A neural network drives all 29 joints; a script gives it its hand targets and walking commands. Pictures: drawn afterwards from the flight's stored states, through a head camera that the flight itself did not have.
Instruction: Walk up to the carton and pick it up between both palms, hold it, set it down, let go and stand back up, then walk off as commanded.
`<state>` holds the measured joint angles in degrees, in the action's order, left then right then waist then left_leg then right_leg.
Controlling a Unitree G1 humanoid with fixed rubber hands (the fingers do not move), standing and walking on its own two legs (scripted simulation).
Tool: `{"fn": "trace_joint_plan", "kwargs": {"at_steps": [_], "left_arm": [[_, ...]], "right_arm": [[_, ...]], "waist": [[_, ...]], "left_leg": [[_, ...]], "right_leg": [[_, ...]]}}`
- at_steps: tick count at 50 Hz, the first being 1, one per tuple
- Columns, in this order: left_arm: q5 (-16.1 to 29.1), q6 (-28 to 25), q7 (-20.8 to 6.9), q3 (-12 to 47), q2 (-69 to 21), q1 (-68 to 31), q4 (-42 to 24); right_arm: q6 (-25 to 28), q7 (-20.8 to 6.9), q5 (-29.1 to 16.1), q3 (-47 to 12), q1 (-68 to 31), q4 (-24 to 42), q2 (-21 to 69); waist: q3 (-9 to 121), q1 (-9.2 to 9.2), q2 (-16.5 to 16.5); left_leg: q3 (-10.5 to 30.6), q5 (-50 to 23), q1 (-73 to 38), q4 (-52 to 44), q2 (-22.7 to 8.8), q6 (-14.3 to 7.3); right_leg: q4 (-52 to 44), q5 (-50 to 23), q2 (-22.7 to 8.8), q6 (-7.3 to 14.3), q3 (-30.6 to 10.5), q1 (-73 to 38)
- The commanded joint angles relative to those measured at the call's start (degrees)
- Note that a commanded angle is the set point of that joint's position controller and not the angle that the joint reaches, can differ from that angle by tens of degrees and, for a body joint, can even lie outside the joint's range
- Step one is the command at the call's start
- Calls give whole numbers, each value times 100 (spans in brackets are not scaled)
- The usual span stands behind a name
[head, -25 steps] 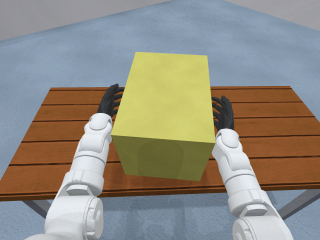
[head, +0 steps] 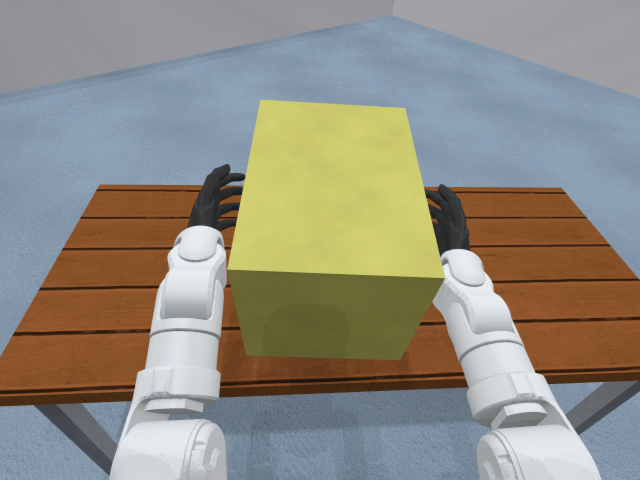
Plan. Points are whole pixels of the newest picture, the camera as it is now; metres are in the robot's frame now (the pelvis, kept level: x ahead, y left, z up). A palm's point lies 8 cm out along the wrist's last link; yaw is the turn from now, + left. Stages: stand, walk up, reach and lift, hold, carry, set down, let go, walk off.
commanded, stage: reach and lift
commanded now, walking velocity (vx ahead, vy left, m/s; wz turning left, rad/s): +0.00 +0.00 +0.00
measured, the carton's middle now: (328, 227) +0.42 +0.00 +0.10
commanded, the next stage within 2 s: hold in 0.68 s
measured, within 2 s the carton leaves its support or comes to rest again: neither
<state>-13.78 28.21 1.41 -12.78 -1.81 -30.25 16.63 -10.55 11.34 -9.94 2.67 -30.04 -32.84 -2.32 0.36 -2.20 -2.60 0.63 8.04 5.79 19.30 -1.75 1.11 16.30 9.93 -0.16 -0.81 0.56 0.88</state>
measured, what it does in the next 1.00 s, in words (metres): stands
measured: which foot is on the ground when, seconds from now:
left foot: down 0.00-1.00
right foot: down 0.00-1.00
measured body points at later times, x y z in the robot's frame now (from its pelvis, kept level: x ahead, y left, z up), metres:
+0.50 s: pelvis +0.01 +0.00 +0.00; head -0.02 +0.02 +0.45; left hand +0.38 +0.16 +0.16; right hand +0.38 -0.15 +0.14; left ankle +0.03 +0.13 -0.75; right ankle +0.00 -0.13 -0.75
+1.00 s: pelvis +0.01 +0.00 +0.00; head -0.03 +0.02 +0.45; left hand +0.37 +0.16 +0.18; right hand +0.38 -0.15 +0.16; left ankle +0.03 +0.13 -0.75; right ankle +0.00 -0.13 -0.75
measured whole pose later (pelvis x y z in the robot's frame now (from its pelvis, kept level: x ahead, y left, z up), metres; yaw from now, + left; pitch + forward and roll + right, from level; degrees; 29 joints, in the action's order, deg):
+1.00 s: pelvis +0.01 +0.00 +0.00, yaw +1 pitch -7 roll -1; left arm -15.7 38.4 0.2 -12.4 -2.2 -29.0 2.7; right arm -17.2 13.0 -14.5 -0.6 -30.2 -23.8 -4.0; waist -1.2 -2.9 -2.4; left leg 1.3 8.7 3.5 18.9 -2.0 1.5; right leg 14.8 10.2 0.1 -0.6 1.2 -2.2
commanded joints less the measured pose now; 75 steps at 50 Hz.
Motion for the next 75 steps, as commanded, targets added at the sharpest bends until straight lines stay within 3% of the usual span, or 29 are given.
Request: {"fn": "trace_joint_plan", "kwargs": {"at_steps": [1, 7, 14, 24, 34, 44, 61, 75], "left_arm": [[543, -279, -661, 2778, -3728, -3372, -780], [506, -142, -703, 2652, -3644, -3447, -748], [537, -42, -766, 2675, -3549, -3438, -916], [579, 193, -832, 2949, -3426, -3040, -1564], [624, 444, -845, 3200, -3379, -2852, -2058], [605, 595, -866, 3150, -3333, -2950, -2044], [601, 684, -975, 2753, -3230, -3533, -1425], [648, 626, -945, 2787, -3380, -3650, -1319]], "right_arm": [[344, -752, -245, -2496, -4803, 1752, 3432], [335, -728, -223, -2416, -4988, 1721, 3465], [301, -609, -324, -2515, -5003, 1944, 3507], [106, -431, -649, -2879, -4644, 2580, 3330], [-97, -383, -852, -3017, -4443, 3046, 3067], [-219, -387, -868, -2977, -4620, 3075, 3057], [-399, -362, -769, -2695, -5211, 2608, 3350], [-389, -364, -855, -2687, -5378, 2536, 3392]], "waist": [[1973, 24, 379], [1984, 30, 237], [2162, -16, 203], [2211, -81, 312], [2099, -140, 417], [2047, -110, 400], [1979, -46, 272], [2145, -82, 397]], "left_leg": [[-151, -894, -1287, -122, 312, -15], [-206, -743, -1217, -176, 347, -98], [-209, -1056, -1318, -86, 390, -111], [-157, -1831, -1590, 97, 413, 12], [-81, -2275, -1797, 194, 352, 141], [-101, -2018, -1710, 121, 336, 122], [-186, -1049, -1316, -94, 365, -64], [-130, -1414, -1469, 13, 356, 15]], "right_leg": [[-309, -483, 389, -123, 289, 441], [-341, -467, 349, -170, 280, 348], [-319, -924, 318, -227, 268, 154], [-244, -1711, 352, -247, 295, -78], [-258, -1675, 436, -181, 346, 26], [-303, -1380, 423, -158, 340, 78], [-353, -807, 303, -212, 286, 148], [-337, -944, 359, -167, 335, 161]]}}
